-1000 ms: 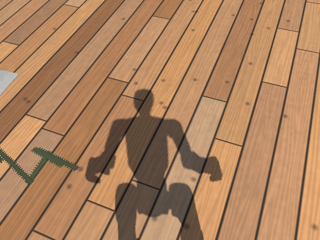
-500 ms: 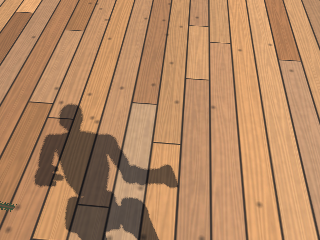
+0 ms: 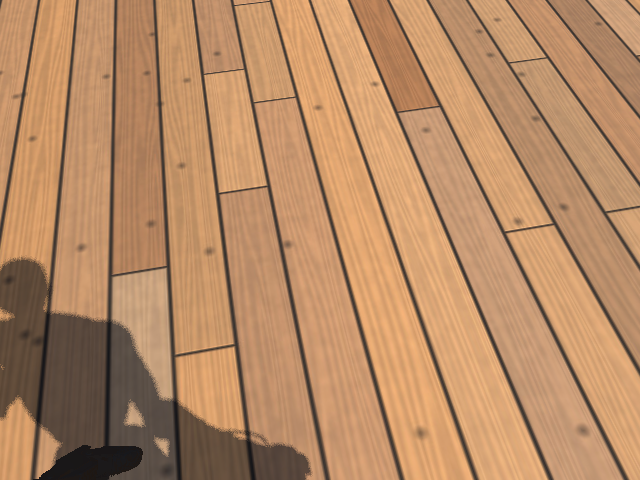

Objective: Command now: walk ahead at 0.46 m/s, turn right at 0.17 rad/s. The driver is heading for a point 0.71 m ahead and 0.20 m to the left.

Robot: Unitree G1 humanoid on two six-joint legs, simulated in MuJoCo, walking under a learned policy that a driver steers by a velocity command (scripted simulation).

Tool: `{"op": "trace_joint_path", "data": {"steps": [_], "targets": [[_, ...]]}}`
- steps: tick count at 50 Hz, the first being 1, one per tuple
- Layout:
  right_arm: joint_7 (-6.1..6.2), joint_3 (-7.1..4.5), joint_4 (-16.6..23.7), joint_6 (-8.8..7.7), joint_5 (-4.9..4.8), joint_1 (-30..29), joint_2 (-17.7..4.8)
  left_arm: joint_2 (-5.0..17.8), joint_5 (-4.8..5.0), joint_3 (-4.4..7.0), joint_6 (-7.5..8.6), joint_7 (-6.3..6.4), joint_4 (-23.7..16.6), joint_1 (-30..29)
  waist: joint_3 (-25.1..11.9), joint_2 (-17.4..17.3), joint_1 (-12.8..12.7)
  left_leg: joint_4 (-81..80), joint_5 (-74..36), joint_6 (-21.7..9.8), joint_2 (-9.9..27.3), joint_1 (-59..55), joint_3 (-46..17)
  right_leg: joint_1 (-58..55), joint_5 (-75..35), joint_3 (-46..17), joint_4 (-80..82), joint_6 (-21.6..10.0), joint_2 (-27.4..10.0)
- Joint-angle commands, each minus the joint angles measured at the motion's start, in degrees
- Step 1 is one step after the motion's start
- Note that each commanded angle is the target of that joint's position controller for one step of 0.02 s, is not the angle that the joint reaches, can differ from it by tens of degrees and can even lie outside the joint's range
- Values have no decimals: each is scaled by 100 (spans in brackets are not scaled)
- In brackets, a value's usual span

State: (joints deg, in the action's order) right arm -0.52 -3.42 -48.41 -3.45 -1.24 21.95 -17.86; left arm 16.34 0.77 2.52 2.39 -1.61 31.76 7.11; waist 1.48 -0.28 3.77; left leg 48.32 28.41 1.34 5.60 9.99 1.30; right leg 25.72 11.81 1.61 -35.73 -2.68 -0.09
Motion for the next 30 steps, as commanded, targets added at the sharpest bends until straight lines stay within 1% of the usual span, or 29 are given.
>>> {"op": "trace_joint_path", "data": {"steps": [1, 2, 3, 4, 5, 7, 9, 10, 12, 13, 15, 17, 19, 20, 21, 22, 23, 24, 25, 26, 27, 28, 29, 30], "targets": [[-49, -105, 867, -328, -148, -741, -793, 1070, -29, 340, 124, 26, 83, 1685, -943, 1008, -960, 2616, -291, -287, -43, 3786, -473, -3644, 946, -3282, 1947, -1283, -1950], [-29, -83, 831, -331, -51, -850, -707, 899, -30, 288, 136, 14, 88, 1377, -634, 630, -798, 2334, -783, -316, 162, 3598, -416, -3021, 519, -2657, 2009, -1163, -1657], [-32, -96, 805, -305, 38, -839, -666, 755, -58, 238, 149, 0, 72, 1113, -373, 619, -616, 2002, -1155, -288, 288, 3359, -433, -2496, 66, -2229, 2180, -1100, -1432], [-52, -94, 746, -250, 43, -719, -606, 649, -91, 203, 174, 7, 62, 938, -302, 675, -450, 1869, -1424, -255, 355, 3051, -455, -2152, -244, -1952, 2370, -1063, -1283], [-67, -73, 684, -196, 44, -622, -502, 649, -97, 207, 220, 20, 102, 877, -298, 676, -360, 1784, -1600, -198, 332, 2909, -408, -1992, -572, -1782, 2509, -1102, -1255], [-62, -43, 665, -101, 77, -689, -391, 683, -71, 219, 299, 44, 229, 877, -149, 486, -266, 1443, -1886, -71, 309, 2988, -373, -1839, -1155, -1405, 2688, -1144, -1207], [-49, -10, 779, -83, 123, -1081, -315, 724, -63, 235, 317, 84, 381, 1005, 37, 350, -339, 771, -2369, 32, 277, 3210, -372, -1868, -1480, -1122, 2771, -1114, -1145], [-63, 16, 828, -100, 125, -1282, -264, 738, -55, 237, 305, 105, 446, 1058, 99, 339, -395, 327, -2689, 47, 233, 3187, -349, -1875, -1553, -954, 2785, -1050, -1073], [-125, 74, 900, -146, 78, -1665, -159, 825, -57, 255, 283, 143, 549, 1134, 201, 388, -526, -545, -3313, 17, 86, 2956, -224, -1842, -1459, -634, 2855, -917, -971], [-163, 104, 936, -163, 47, -1869, -123, 884, -55, 272, 283, 161, 608, 1211, 258, 394, -622, -863, -3551, -18, 18, 2836, -135, -1850, -1325, -520, 2922, -877, -991], [-231, 126, 1045, -178, 1, -2193, -125, 963, -35, 304, 287, 169, 773, 1425, 372, 346, -758, -1261, -3749, -119, -69, 2760, -122, -2075, -1170, -401, 2958, -847, -1140], [-300, 120, 1170, -180, -23, -2403, -173, 972, -16, 325, 258, 175, 921, 1544, 456, 296, -798, -1533, -3569, -281, -132, 2910, -196, -2542, -1316, -279, 2845, -787, -1321], [-370, 99, 1275, -187, -13, -2489, -233, 1001, -6, 354, 198, 206, 1004, 1556, 424, 293, -762, -1691, -3122, -461, -253, 2956, -180, -3013, -1910, -135, 2561, -680, -1465], [-390, 72, 1296, -187, 2, -2406, -288, 1048, -15, 370, 163, 229, 1005, 1502, 306, 359, -680, -1726, -2860, -558, -382, 2754, -73, -3170, -2701, -30, 2296, -602, -1473], [-388, 19, 1279, -172, 21, -2193, -392, 1119, -35, 390, 124, 260, 992, 1458, 62, 491, -556, -1675, -2578, -659, -576, 2364, 94, -3304, -3818, 64, 1890, -512, -1449], [-364, -81, 1191, -146, 31, -1729, -564, 1173, -61, 400, 70, 296, 966, 1412, -322, 603, -311, -1626, -2335, -784, -814, 1730, 279, -3385, -4899, 195, 1159, -406, -1358], [-313, -226, 996, -118, 25, -900, -802, 1146, -73, 371, 10, 345, 916, 1340, -819, 512, 137, -1794, -2460, -954, -1039, 536, 390, -3020, -5332, 470, -53, -207, -1125], [-225, -358, 884, -63, 15, -8, -1223, 973, -189, 276, 28, 405, 767, 1509, -1508, -79, 416, -1616, -2701, -1308, -198, -1343, -920, -1591, -3667, 526, -1828, 16, -904], [-251, -421, 876, -93, -42, 91, -1604, 199, -252, 27, 169, 260, 633, 2309, -2215, -1528, -218, -2188, -1185, -2473, 1201, -3302, -4205, 906, 1734, 5, -3886, 426, 355], [-232, -299, 913, -92, -60, 232, -1047, 715, -63, 98, 359, 183, 639, 1664, -2403, -888, 270, -2925, -507, -2332, 1195, -3476, -4873, 1534, 2002, -924, -4404, 340, 276], [-191, -262, 947, -96, -7, -48, -925, 914, 142, 146, 473, 132, 396, 1033, -1533, -645, 300, -3076, -787, -2081, 1076, -2846, -4057, 1920, 1533, -910, -4347, 247, 9], [-164, -247, 1024, -99, 9, -381, -881, 866, 82, 106, 552, 157, 308, 733, -1033, -38, 126, -3130, -1380, -1934, 867, -1987, -3494, 1799, 1107, -836, -3927, 189, -231], [-143, -217, 1097, -97, 42, -677, -774, 869, -62, 133, 579, 192, 272, 589, -657, 156, -82, -3209, -2105, -1903, 697, -1209, -3065, 1556, 876, -790, -3464, 225, -379], [-117, -175, 1182, -103, 117, -834, -670, 881, -116, 161, 539, 201, 258, 669, -577, 9, -289, -3332, -2623, -1905, 538, -701, -2796, 1162, 746, -830, -3256, 260, -485]]}}
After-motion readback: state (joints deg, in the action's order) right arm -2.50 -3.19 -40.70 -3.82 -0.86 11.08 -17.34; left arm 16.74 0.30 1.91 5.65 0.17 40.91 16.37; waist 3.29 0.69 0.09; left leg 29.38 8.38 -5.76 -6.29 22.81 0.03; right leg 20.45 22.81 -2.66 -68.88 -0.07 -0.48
